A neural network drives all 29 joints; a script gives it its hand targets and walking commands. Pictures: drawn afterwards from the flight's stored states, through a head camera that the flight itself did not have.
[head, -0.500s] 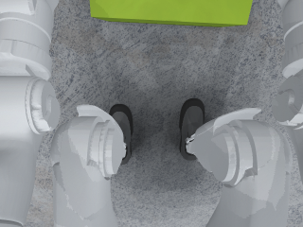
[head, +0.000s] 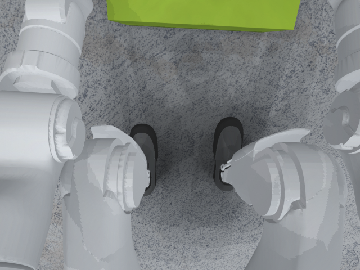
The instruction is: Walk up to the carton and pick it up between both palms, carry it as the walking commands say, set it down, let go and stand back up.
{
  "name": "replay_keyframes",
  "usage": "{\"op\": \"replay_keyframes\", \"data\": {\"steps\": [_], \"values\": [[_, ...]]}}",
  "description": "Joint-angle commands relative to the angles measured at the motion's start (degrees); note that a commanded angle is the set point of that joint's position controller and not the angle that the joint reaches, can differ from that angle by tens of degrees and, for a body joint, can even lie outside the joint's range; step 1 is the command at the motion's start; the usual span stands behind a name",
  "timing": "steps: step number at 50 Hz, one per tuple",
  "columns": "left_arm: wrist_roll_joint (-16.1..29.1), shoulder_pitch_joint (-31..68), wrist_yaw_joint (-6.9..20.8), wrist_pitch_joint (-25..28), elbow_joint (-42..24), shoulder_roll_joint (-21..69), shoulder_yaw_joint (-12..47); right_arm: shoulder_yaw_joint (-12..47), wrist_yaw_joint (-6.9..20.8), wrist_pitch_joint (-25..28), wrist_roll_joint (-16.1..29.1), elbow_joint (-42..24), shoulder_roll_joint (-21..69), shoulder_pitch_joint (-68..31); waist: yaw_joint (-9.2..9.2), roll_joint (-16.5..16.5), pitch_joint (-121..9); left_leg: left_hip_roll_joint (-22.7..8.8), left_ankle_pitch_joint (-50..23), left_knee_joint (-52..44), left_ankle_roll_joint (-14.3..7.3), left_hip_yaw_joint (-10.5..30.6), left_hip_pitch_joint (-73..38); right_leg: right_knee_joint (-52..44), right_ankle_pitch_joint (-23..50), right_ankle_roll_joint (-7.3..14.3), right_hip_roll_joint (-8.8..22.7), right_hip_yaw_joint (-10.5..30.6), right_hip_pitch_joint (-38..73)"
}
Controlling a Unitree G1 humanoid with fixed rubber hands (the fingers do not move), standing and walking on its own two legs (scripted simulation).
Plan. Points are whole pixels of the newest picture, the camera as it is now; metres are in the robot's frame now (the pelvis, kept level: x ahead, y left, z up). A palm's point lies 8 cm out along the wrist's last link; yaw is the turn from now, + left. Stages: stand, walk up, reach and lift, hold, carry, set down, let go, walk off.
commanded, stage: reach and lift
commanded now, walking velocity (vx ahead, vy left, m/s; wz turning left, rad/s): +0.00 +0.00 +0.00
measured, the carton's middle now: out of the picture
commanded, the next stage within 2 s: none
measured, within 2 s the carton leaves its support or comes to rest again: leaves its support in 1.12 s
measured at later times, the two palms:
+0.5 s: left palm out of the picture +0.55 +0.16 -0.21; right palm out of the picture +0.55 -0.22 -0.21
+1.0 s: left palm out of the picture +0.55 +0.15 -0.21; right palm out of the picture +0.55 -0.22 -0.21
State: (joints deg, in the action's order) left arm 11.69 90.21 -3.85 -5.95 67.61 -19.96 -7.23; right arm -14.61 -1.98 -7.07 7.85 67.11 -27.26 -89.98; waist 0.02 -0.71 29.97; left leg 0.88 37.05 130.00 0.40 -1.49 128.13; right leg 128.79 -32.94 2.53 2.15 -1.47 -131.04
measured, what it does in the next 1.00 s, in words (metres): stands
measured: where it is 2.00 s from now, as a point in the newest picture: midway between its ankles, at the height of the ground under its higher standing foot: (184, 167)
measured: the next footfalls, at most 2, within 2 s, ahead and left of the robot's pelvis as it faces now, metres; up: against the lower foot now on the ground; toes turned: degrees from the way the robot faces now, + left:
none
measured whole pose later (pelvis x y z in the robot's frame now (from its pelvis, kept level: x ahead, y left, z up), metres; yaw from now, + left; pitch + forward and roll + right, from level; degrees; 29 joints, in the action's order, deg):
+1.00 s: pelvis +0.00 +0.00 +0.00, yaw +0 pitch +35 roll +1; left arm 13.9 89.3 -5.6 -9.8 63.9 -20.1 -5.4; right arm -13.0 -1.7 -7.9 8.5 67.1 -26.7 -90.4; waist 0.0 -0.7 29.9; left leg 0.9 37.3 130.6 0.2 -1.5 128.1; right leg 129.4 -33.2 2.7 2.1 -1.5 -131.0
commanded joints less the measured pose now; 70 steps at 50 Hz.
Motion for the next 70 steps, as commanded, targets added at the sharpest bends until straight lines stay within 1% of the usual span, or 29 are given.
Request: {"op": "replay_keyframes", "data": {"steps": [1,3,9,16,21,23,25,29,30,34,35,39,41,42,43,45,46,47,48,49,50,52,55,58,61,62,65,68,70], "values": [[-1.4,21.6,-0.5,2.7,-10.6,-5.5,2.0,9.9,1.5,3.0,3.9,-2.9,2.2,-22.3,-1.21,2.2,-60.0,1.4,-20.9,-5.9,0.4,1.7,-21.5,-5.7,24.5,-2.3,-2.6,6.9,39.5],[-0.8,21.0,-0.1,2.6,-9.4,-4.0,3.2,9.9,1.9,2.8,3.9,-1.1,2.6,-19.7,1.11,3.6,-60.9,1.4,-21.3,-5.7,0.3,1.8,-22.9,-5.4,25.5,-2.6,-2.5,6.3,41.2],[-0.4,24.2,0.8,3.3,-12.2,2.6,6.0,12.2,2.6,3.3,5.1,-2.3,9.2,-22.5,0.94,1.5,-60.7,1.6,-22.6,-6.0,0.3,2.2,-22.5,-5.0,27.2,-2.3,-2.8,5.8,40.3],[0.9,27.7,7.2,1.5,-10.1,24.0,11.6,15.4,9.0,0.7,3.7,-1.2,29.9,-23.6,3.41,1.8,-53.1,2.5,-19.1,-5.6,-0.4,2.2,-21.8,-5.0,22.7,-1.7,-3.5,4.5,35.7],[1.0,27.7,9.9,0.7,-12.2,31.1,11.8,16.2,12.8,-1.3,3.4,-2.3,39.0,-23.5,2.27,0.3,-51.0,2.8,-19.8,-5.0,-1.2,1.1,-21.9,-4.4,21.2,-1.0,-3.7,4.5,32.0],[1.6,28.2,11.0,0.1,-12.7,33.5,12.7,15.5,13.6,-1.6,3.1,-1.5,39.4,-21.0,4.29,0.2,-49.8,2.5,-18.0,-5.1,-1.1,1.3,-19.7,-4.4,21.3,-0.6,-3.6,4.3,31.6],[2.1,29.7,11.6,0.4,-16.5,34.2,13.0,16.0,14.1,-2.2,2.5,-3.1,41.4,-19.7,4.01,0.7,-50.2,2.5,-19.3,-4.5,-1.0,0.7,-17.8,-4.5,24.2,-0.3,-4.1,4.8,33.2],[2.4,27.1,12.6,-0.4,-14.0,36.9,11.7,16.1,15.0,-2.8,2.3,-4.5,42.6,-20.2,4.19,1.0,-49.2,2.8,-16.9,-4.5,-1.4,0.2,-17.6,-5.4,20.3,-0.2,-3.9,4.6,32.4],[1.5,27.0,12.6,-0.4,-15.0,36.5,11.6,16.7,15.5,-2.9,3.2,-3.7,44.2,-20.5,2.26,0.3,-49.5,2.6,-18.4,-4.5,-1.5,-0.1,-17.4,-4.8,22.1,-0.4,-4.1,4.8,31.9],[2.7,28.2,12.6,-0.2,-17.7,37.5,12.7,17.1,15.4,-2.9,3.7,-6.0,45.0,-20.4,3.18,0.7,-52.1,3.2,-18.9,-4.7,-1.6,-0.1,-17.7,-4.5,23.3,-0.5,-4.5,4.0,33.0],[4.2,28.8,12.7,-0.3,-19.2,38.1,13.5,17.1,15.3,-3.0,3.1,-6.6,43.1,-19.7,4.97,1.8,-52.7,3.0,-19.2,-4.5,-1.3,0.3,-17.8,-5.1,23.7,-0.1,-4.5,4.6,34.7],[4.2,28.5,12.4,-0.2,-19.6,38.2,13.8,19.6,15.1,-2.4,5.4,-10.0,45.7,-23.1,2.50,1.7,-56.3,3.3,-20.8,-4.0,-2.0,-0.1,-19.1,-4.4,25.4,-0.4,-4.6,4.6,36.4],[6.1,30.7,12.6,-0.1,-22.7,39.5,15.7,19.1,14.5,-2.6,5.1,-10.5,45.1,-21.9,4.60,1.0,-61.3,3.3,-23.5,-4.6,-1.5,0.6,-20.4,-3.9,29.7,-0.1,-4.9,4.6,40.5],[5.8,31.3,12.1,0.1,-21.9,39.2,15.3,19.4,14.4,-2.6,5.7,-9.4,45.8,-23.5,3.53,0.6,-60.3,3.3,-22.8,-4.5,-1.8,0.2,-21.0,-4.3,27.6,-0.3,-4.8,4.9,38.8],[6.5,31.4,12.2,-0.4,-22.2,39.2,15.4,20.4,14.4,-2.6,5.8,-11.6,45.8,-24.4,4.81,2.7,-62.2,3.6,-22.1,-4.8,-2.1,0.6,-21.9,-4.5,27.8,-0.6,-4.6,4.0,40.8],[7.6,33.8,12.2,0.0,-25.0,39.9,16.9,22.2,13.7,-2.1,7.1,-15.7,46.4,-26.6,2.97,2.0,-67.3,3.4,-25.3,-4.1,-1.8,0.2,-21.8,-4.2,31.4,-0.2,-4.8,5.1,43.6],[7.7,33.0,12.1,-0.3,-26.6,40.0,17.5,22.7,13.7,-2.3,7.4,-17.1,46.4,-26.0,3.77,1.9,-71.7,3.5,-26.9,-3.9,-1.6,-0.5,-22.0,-4.5,34.9,-0.4,-4.9,5.3,48.0],[8.2,35.1,11.6,0.3,-27.3,38.2,17.7,23.6,13.5,-2.3,7.9,-15.6,48.3,-26.7,2.69,4.1,-72.1,3.5,-25.9,-5.0,-2.0,0.1,-21.3,-3.8,34.0,-0.8,-4.5,4.7,48.1],[8.7,34.6,11.7,-0.5,-24.2,40.2,18.1,23.0,13.2,-2.1,7.9,-15.1,46.7,-28.2,4.03,3.3,-71.7,3.2,-25.1,-4.3,-1.8,0.0,-20.9,-4.3,33.6,-0.5,-4.3,5.2,49.1],[8.4,35.5,11.3,-0.1,-28.9,38.7,18.5,23.8,13.2,-2.5,8.7,-17.3,49.5,-28.4,2.85,3.1,-76.4,3.4,-27.1,-5.1,-2.2,-0.2,-23.2,-4.2,35.6,-1.0,-4.7,4.8,50.1],[8.9,35.6,11.3,-0.5,-26.6,41.0,18.4,24.3,12.8,-2.1,8.6,-18.0,46.7,-29.3,3.24,2.9,-77.1,3.5,-26.7,-4.7,-1.4,-0.5,-22.7,-4.7,35.2,-0.5,-4.7,4.9,51.2],[10.0,37.6,10.1,-0.1,-32.8,39.8,20.6,25.8,12.1,-2.0,10.0,-21.7,47.3,-31.2,4.22,2.3,-85.4,3.8,-30.5,-4.8,-1.8,-0.1,-30.2,-4.3,37.5,-1.0,-5.0,3.9,52.8],[10.7,37.1,9.7,-0.6,-30.0,42.5,21.1,27.0,11.1,-1.7,10.9,-23.7,48.1,-32.4,3.52,2.9,-90.0,4.0,-29.1,-5.6,-2.0,-0.5,-27.0,-5.1,40.3,-0.5,-4.9,5.0,58.4],[11.5,39.7,9.0,-1.1,-36.8,41.1,23.0,29.3,10.5,-2.3,12.6,-29.0,49.6,-33.8,3.17,4.1,-103.1,4.4,-32.5,-6.2,-1.6,-0.7,-32.2,-4.9,45.4,-0.6,-4.9,4.9,66.6],[10.0,37.2,8.7,-3.0,-31.6,46.2,22.4,28.3,10.3,-2.1,12.0,-28.8,45.9,-35.8,5.57,0.6,-101.3,4.9,-31.3,-7.2,-1.5,-0.2,-37.5,-5.8,38.0,-0.6,-5.8,1.9,58.2],[9.4,35.9,9.0,-3.4,-30.3,46.3,22.0,27.9,10.5,-2.3,12.0,-26.8,46.2,-37.0,4.81,-1.6,-98.9,5.3,-32.0,-7.0,-1.7,-0.2,-41.4,-6.4,34.9,-0.5,-5.6,1.8,54.0],[8.9,38.9,9.1,-4.1,-36.0,47.3,21.8,29.3,11.2,-3.4,12.3,-27.3,48.2,-37.7,4.10,-1.0,-101.0,5.0,-30.1,-7.8,-1.4,-0.9,-41.8,-7.3,32.7,-0.8,-5.3,2.0,56.1],[9.5,40.1,9.0,-5.3,-36.7,48.5,22.4,29.0,11.3,-4.0,11.8,-30.1,46.7,-39.7,5.98,-1.4,-104.2,5.4,-29.8,-9.1,-1.6,0.0,-46.8,-8.5,30.1,-0.5,-5.6,1.0,54.4],[9.5,38.9,9.2,-5.9,-36.0,50.9,21.9,28.9,11.2,-4.1,11.8,-32.4,47.9,-41.4,5.02,-1.1,-106.7,5.8,-30.1,-9.3,-1.4,-0.4,-46.4,-8.8,30.9,-0.5,-5.5,0.8,57.1]]}}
